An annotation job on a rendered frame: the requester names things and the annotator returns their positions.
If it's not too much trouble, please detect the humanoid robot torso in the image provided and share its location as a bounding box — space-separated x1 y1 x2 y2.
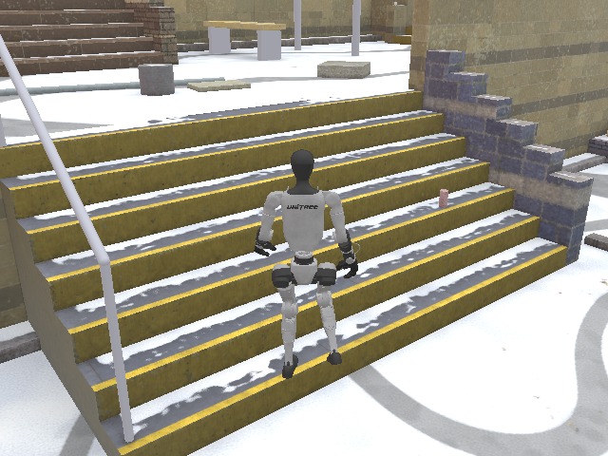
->
281 186 326 285

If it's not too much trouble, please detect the left robot forearm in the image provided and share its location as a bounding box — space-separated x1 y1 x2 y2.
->
256 227 268 249

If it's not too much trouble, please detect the right robot upper arm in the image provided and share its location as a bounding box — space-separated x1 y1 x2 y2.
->
322 191 348 243

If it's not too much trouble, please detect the robot left hand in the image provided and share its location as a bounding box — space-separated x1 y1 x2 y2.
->
254 241 276 257

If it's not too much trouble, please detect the right robot forearm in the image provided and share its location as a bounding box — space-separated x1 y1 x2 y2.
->
338 229 356 264

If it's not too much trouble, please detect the robot right hand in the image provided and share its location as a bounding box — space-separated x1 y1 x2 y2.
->
336 259 358 278

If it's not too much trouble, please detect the left robot upper arm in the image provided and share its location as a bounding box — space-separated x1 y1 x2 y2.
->
258 191 283 241

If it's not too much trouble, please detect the robot right thigh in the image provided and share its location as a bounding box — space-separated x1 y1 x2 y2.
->
315 262 336 307

